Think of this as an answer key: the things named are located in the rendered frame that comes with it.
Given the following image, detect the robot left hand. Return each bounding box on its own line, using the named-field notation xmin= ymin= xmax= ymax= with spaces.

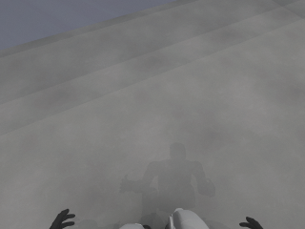
xmin=50 ymin=208 xmax=75 ymax=229

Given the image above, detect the robot right hand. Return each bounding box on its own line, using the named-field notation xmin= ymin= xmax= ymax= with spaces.
xmin=239 ymin=217 xmax=263 ymax=229

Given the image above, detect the robot right thigh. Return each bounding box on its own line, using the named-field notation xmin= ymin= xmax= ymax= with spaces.
xmin=169 ymin=210 xmax=209 ymax=229

